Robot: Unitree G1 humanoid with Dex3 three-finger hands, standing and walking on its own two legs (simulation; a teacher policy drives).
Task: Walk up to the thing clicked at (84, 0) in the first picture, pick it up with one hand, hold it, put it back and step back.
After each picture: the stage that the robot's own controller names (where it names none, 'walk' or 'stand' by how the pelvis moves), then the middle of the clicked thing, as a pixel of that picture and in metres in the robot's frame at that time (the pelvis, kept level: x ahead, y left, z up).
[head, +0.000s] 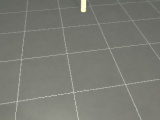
stand; (83, 3) +2.21 -0.05 -0.66
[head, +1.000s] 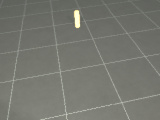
walk; (77, 19) +2.08 +0.20 -0.65
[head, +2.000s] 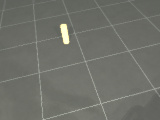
walk; (65, 34) +1.46 +0.31 -0.65
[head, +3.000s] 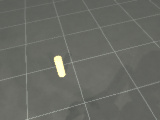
walk; (60, 66) +1.00 +0.29 -0.65
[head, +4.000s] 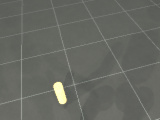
walk; (60, 93) +0.67 +0.26 -0.65
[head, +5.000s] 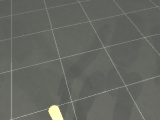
walk; (56, 116) +0.44 +0.23 -0.64
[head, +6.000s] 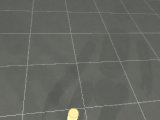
walk; (71, 119) +0.45 +0.00 -0.65
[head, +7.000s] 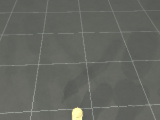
stand; (77, 119) +0.45 +0.04 -0.65
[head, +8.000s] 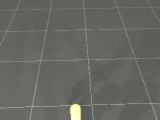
stand; (75, 115) +0.46 +0.06 -0.64
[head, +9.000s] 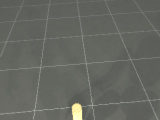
stand; (77, 115) +0.53 +0.08 -0.65
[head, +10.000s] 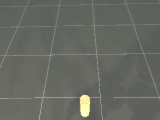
stand; (84, 106) +0.53 +0.03 -0.64
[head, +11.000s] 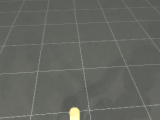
stand; (74, 119) +0.54 +0.02 -0.65
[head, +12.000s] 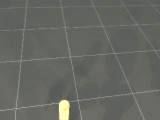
walk; (64, 112) +0.49 +0.09 -0.62
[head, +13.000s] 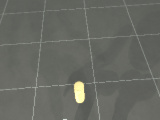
walk; (79, 93) +0.53 +0.07 -0.61
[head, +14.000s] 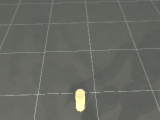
stand; (80, 100) +0.56 +0.04 -0.63
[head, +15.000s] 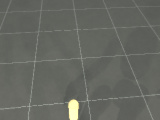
stand; (73, 111) +0.52 +0.05 -0.66
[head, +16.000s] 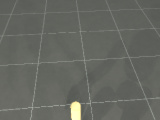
stand; (75, 113) +0.51 +0.05 -0.66
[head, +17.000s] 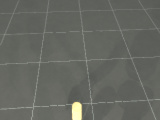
stand; (76, 113) +0.51 +0.04 -0.66
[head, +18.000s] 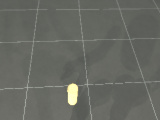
go down; (72, 95) +0.53 +0.04 -0.61
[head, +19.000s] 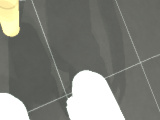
go down; (9, 17) +0.60 +0.12 -0.25
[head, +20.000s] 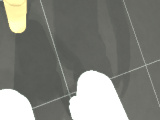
close in; (16, 13) +0.60 +0.12 -0.25
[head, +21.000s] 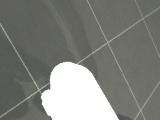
go down; out of the picture +0.59 +0.18 -0.20
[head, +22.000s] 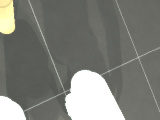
go down; (3, 14) +0.59 +0.13 -0.26
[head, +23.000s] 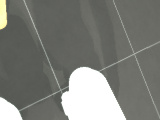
close in; out of the picture +0.60 +0.14 -0.24
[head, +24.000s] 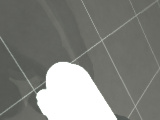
close; out of the picture +0.59 +0.18 -0.21
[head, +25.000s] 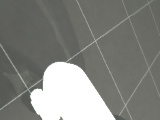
close; out of the picture +0.58 +0.17 -0.22
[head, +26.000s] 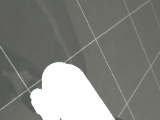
approach; out of the picture +0.59 +0.17 -0.23
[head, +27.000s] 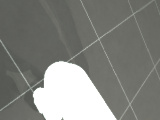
close; out of the picture +0.59 +0.18 -0.23
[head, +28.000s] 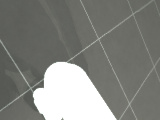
close; out of the picture +0.58 +0.18 -0.23
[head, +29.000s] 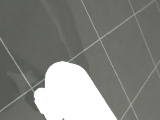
close; out of the picture +0.58 +0.18 -0.22
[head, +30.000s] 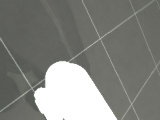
close; out of the picture +0.58 +0.18 -0.22
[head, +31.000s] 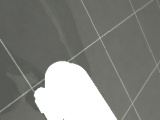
close; out of the picture +0.59 +0.18 -0.22
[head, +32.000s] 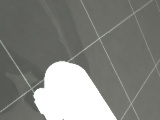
close; out of the picture +0.58 +0.18 -0.22
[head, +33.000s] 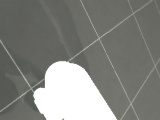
close; out of the picture +0.58 +0.18 -0.22
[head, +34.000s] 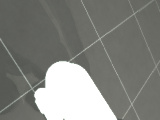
close; out of the picture +0.58 +0.18 -0.22
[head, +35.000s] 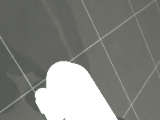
close in; out of the picture +0.58 +0.18 -0.22
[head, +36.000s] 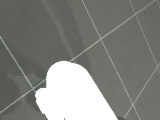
close; out of the picture +0.58 +0.18 -0.22
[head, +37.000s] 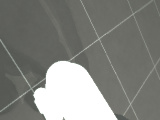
close in; out of the picture +0.58 +0.19 -0.22
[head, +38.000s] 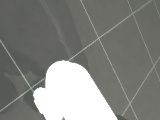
close; out of the picture +0.58 +0.19 -0.22
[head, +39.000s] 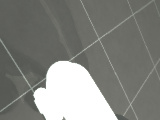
close in; out of the picture +0.58 +0.19 -0.22
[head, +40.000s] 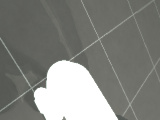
close; out of the picture +0.58 +0.19 -0.22
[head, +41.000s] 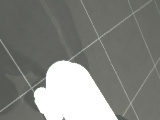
close in; out of the picture +0.58 +0.19 -0.22
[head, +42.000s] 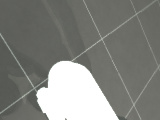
close in; out of the picture +0.59 +0.19 -0.21
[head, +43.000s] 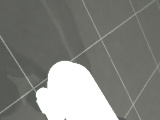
close in; out of the picture +0.60 +0.19 -0.21
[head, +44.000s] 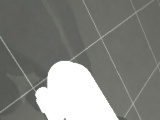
close in; out of the picture +0.60 +0.19 -0.21
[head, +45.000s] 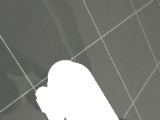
close in; out of the picture +0.60 +0.19 -0.21
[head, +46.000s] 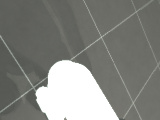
close in; out of the picture +0.60 +0.19 -0.21
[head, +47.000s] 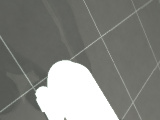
close in; out of the picture +0.61 +0.19 -0.21
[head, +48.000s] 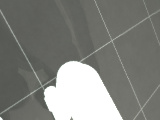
stand; out of the picture +0.74 +0.15 -0.31
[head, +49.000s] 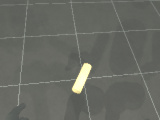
stand; (82, 77) +0.68 -0.08 -0.63
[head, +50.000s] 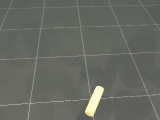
stand; (94, 100) +0.63 -0.14 -0.68
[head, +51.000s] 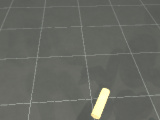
stand; (100, 102) +0.60 -0.18 -0.68
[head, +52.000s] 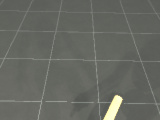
stand; (113, 109) +0.59 -0.25 -0.73
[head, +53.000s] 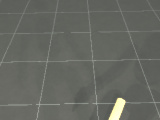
stand; (116, 112) +0.55 -0.26 -0.75
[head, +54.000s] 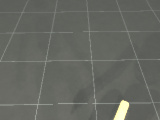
walk; (120, 115) +0.53 -0.30 -0.75
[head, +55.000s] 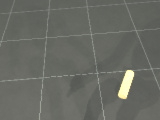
walk; (126, 84) +0.68 -0.33 -0.73
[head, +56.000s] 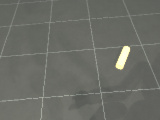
walk; (123, 57) +1.00 -0.36 -0.73
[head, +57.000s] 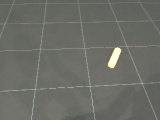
stand; (114, 57) +1.13 -0.39 -0.73
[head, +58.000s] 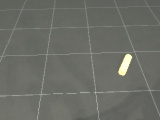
stand; (125, 64) +1.07 -0.44 -0.75
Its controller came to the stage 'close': yes
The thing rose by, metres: 0.00
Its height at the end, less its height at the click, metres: -0.09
